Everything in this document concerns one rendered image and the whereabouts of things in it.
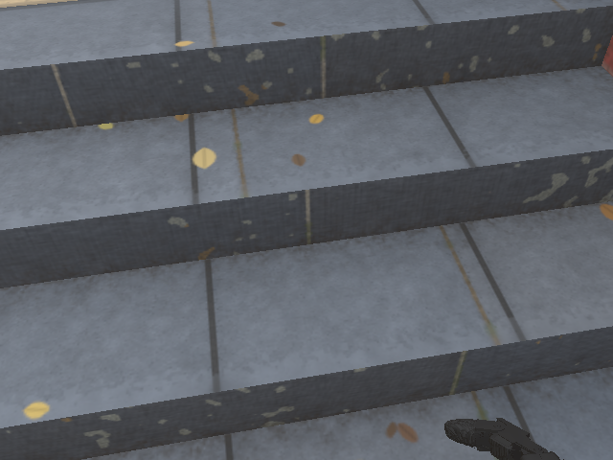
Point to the robot right hand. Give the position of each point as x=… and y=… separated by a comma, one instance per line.
x=504, y=440

